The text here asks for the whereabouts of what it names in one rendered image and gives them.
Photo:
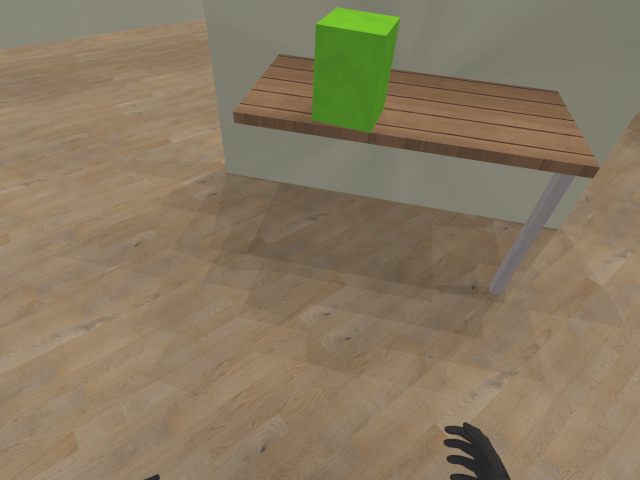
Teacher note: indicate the carton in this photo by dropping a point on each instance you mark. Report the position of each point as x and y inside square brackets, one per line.
[353, 58]

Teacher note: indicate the table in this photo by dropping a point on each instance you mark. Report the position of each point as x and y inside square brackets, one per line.
[477, 120]

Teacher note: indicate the robot right hand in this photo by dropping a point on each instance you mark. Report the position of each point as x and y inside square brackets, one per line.
[486, 464]

